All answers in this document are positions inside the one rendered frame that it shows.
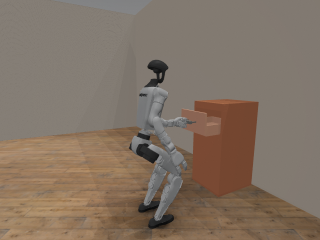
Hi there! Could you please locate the right robot hand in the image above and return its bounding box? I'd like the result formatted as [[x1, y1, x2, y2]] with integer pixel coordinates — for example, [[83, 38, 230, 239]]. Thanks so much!
[[170, 151, 187, 177]]

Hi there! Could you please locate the left robot foot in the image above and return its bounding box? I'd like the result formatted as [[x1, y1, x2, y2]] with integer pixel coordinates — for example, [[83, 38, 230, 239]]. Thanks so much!
[[138, 201, 160, 213]]

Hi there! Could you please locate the handle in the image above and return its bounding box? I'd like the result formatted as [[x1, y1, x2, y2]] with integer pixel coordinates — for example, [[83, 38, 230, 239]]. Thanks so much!
[[186, 119, 196, 124]]

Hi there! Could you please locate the left robot hand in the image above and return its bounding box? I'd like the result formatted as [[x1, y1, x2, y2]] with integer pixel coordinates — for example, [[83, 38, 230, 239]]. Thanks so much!
[[174, 117, 188, 128]]

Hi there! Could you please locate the drawer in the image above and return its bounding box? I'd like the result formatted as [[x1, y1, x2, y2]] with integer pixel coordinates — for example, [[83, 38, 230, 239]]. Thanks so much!
[[181, 108, 221, 137]]

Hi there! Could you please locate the right robot foot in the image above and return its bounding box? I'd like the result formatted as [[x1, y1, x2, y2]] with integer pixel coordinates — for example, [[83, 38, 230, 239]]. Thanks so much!
[[148, 214, 174, 229]]

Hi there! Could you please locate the robot foot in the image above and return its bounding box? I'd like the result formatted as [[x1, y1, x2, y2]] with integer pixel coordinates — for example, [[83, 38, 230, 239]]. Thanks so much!
[[148, 214, 174, 229], [138, 201, 160, 213]]

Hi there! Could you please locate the left robot forearm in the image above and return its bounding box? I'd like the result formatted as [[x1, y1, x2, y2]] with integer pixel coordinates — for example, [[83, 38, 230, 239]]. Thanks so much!
[[160, 118, 176, 128]]

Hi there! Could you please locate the robot right upper arm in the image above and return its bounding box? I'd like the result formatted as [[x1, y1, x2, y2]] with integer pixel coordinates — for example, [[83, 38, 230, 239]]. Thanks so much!
[[148, 87, 168, 128]]

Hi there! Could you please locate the cabinet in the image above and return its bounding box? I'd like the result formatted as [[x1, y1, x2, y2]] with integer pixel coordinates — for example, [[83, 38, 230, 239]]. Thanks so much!
[[192, 99, 259, 197]]

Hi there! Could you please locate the right robot forearm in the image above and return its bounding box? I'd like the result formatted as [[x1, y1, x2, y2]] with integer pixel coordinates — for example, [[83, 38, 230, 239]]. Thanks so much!
[[152, 117, 177, 155]]

